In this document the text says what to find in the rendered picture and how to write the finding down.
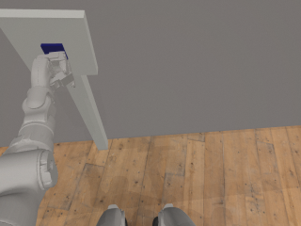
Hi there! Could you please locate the button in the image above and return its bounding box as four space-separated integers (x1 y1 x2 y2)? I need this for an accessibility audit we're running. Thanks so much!
40 43 68 60

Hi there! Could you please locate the robot left upper arm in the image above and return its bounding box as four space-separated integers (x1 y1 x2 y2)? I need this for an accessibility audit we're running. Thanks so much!
0 148 58 226

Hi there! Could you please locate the left robot hand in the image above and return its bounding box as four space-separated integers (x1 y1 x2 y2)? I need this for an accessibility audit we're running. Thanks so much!
30 51 76 94

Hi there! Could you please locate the robot left forearm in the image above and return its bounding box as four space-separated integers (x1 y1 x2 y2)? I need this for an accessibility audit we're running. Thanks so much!
1 86 56 156

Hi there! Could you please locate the robot shin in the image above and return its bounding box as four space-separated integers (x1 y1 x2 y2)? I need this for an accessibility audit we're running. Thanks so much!
107 204 118 209
158 203 173 226

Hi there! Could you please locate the robot left shin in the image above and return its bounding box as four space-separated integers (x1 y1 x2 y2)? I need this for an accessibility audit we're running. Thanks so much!
107 204 118 209

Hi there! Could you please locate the panel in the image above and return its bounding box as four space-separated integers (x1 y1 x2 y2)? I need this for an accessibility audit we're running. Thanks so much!
0 8 108 151

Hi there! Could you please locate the robot right shin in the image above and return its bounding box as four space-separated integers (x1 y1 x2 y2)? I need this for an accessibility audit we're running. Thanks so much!
158 203 173 226

